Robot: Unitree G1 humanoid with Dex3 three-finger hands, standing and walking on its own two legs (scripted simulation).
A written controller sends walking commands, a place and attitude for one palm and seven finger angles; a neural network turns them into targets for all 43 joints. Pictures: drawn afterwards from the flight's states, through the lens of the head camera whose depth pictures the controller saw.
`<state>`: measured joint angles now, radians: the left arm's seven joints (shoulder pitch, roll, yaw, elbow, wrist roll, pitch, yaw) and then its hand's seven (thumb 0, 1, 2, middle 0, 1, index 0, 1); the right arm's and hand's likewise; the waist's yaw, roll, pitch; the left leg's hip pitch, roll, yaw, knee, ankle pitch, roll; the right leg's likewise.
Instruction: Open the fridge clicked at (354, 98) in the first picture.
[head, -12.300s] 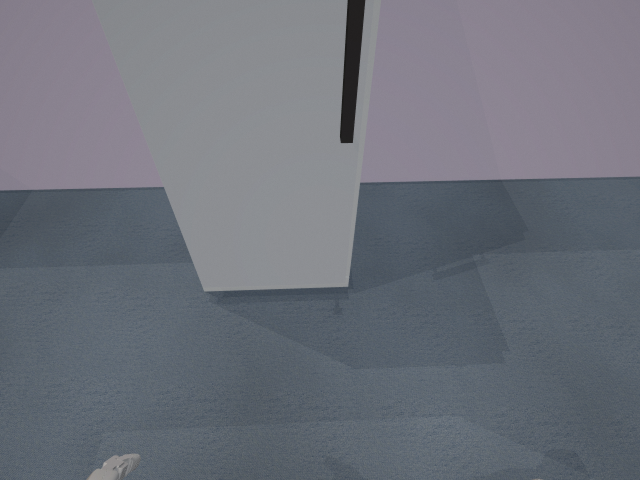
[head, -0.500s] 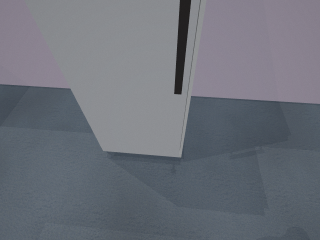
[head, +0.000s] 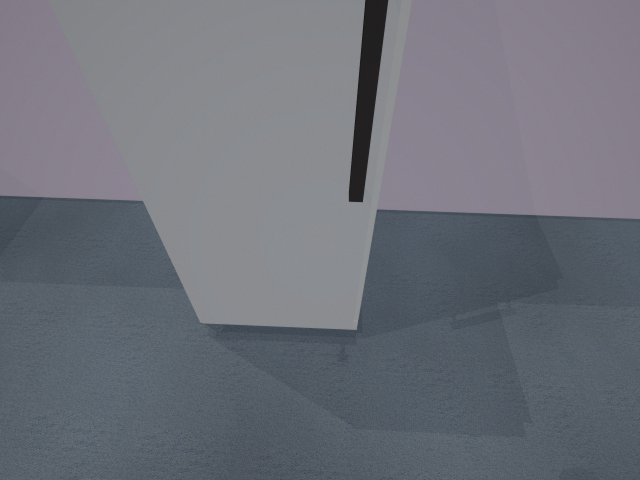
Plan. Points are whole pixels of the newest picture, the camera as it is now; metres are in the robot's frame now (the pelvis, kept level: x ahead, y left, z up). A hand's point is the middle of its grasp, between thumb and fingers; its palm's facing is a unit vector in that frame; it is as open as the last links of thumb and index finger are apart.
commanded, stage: look again from close up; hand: right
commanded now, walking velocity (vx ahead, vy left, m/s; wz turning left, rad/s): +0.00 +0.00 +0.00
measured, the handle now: (365, 96) +0.64 -0.03 +0.16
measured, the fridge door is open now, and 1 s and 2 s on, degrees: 0 0 0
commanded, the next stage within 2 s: shuffle to correct the standing spot in 0.34 s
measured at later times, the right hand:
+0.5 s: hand out of the picture +0.00 -0.16 -0.18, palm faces -0.01 +0.98 -0.19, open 7.4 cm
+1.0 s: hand out of the picture -0.01 -0.11 -0.19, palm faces +0.08 +0.99 -0.15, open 7.4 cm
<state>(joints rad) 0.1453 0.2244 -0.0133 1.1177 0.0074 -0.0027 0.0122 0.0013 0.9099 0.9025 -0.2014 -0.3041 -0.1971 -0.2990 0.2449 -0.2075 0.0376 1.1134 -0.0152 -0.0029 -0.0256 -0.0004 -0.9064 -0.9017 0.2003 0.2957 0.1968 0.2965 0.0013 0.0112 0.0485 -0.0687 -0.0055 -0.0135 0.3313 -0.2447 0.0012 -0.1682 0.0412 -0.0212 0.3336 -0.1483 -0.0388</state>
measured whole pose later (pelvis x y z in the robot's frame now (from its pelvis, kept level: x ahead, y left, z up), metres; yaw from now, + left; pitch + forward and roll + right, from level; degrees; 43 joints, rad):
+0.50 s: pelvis +0.01 +0.01 +0.00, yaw +0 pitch -1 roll +0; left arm 0.27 0.14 -0.02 1.17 0.01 -0.01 0.03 0.00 0.91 0.90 -0.20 -0.30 -0.20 -0.30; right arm 0.29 -0.14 0.02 1.12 -0.01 -0.01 -0.04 0.00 -0.91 -0.90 0.20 0.30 0.20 0.30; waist 0.01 0.00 0.04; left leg -0.08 -0.02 -0.02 0.37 -0.27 0.02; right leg -0.18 0.03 -0.02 0.38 -0.18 -0.03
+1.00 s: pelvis +0.09 +0.03 -0.02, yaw -1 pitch +1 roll +1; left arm 0.22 0.17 0.04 1.10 0.02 0.00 0.03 0.01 0.91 0.90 -0.20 -0.30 -0.19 -0.30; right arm 0.47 -0.11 -0.02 1.14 -0.04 -0.03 -0.04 0.00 -0.91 -0.90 0.20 0.30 0.19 0.30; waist -0.02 0.01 0.07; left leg 0.01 -0.08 0.01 0.40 -0.42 0.07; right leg -0.47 -0.05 -0.10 0.88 -0.44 -0.01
